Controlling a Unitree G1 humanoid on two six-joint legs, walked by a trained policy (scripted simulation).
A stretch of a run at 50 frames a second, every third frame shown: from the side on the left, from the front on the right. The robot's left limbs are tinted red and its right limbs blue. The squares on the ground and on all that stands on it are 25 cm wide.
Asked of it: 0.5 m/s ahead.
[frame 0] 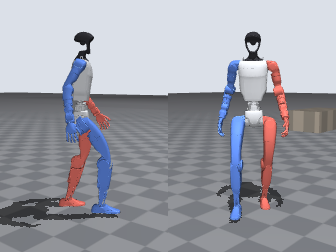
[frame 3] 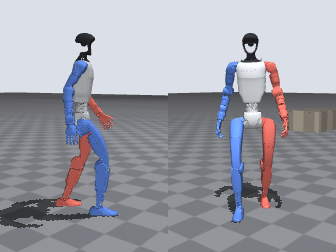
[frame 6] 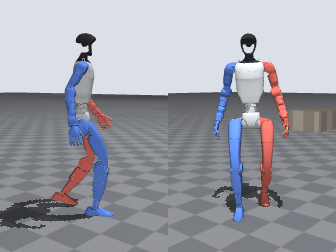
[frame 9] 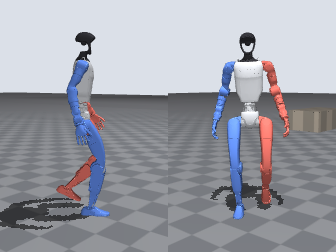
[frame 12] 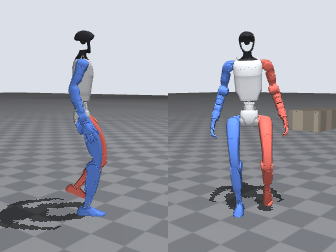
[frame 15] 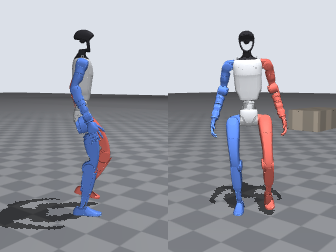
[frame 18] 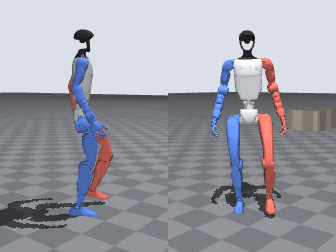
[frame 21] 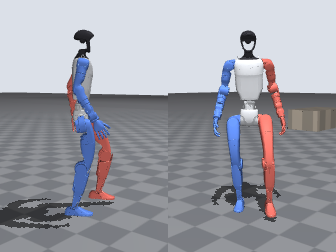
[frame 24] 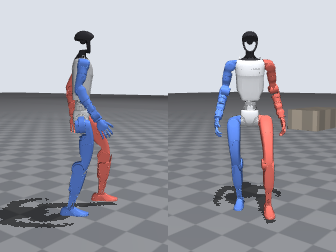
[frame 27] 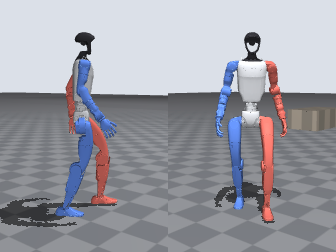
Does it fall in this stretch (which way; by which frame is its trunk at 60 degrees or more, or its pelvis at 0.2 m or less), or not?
no
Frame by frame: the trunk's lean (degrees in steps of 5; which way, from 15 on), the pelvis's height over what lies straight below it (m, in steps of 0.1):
0: 5, 0.8
3: 5, 0.8
6: 5, 0.8
9: 5, 0.8
12: 5, 0.8
15: 5, 0.8
18: 5, 0.8
21: 5, 0.8
24: 5, 0.8
27: 5, 0.8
